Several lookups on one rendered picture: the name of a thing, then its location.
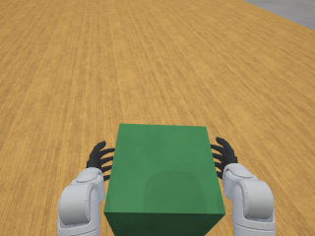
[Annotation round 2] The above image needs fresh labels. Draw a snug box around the carton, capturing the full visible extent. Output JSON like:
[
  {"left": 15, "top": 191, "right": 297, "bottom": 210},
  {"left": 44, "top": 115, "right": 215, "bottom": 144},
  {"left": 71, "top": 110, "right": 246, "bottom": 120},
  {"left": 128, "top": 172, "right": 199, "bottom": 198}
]
[{"left": 103, "top": 123, "right": 226, "bottom": 236}]

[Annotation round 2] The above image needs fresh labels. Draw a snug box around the robot left hand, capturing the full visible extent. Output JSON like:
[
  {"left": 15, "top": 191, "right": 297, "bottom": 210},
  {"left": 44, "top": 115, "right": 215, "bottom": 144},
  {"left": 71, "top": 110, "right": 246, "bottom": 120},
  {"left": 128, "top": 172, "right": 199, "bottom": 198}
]
[{"left": 86, "top": 141, "right": 115, "bottom": 182}]

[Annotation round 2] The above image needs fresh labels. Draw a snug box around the robot right hand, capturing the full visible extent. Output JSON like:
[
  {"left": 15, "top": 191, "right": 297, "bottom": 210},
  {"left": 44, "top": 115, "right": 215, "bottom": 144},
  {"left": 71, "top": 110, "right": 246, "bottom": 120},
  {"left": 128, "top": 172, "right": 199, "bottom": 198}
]
[{"left": 210, "top": 137, "right": 238, "bottom": 180}]

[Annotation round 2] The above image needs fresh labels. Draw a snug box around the robot right forearm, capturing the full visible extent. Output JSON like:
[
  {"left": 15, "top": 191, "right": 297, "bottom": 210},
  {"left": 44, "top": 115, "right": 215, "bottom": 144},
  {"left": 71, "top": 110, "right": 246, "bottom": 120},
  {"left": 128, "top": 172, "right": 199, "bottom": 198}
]
[{"left": 222, "top": 163, "right": 277, "bottom": 236}]

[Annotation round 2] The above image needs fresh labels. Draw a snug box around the robot left forearm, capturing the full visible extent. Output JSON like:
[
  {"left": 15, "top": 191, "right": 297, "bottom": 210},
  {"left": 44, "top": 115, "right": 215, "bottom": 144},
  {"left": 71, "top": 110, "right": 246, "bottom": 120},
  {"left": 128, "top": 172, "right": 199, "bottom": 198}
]
[{"left": 57, "top": 167, "right": 105, "bottom": 236}]

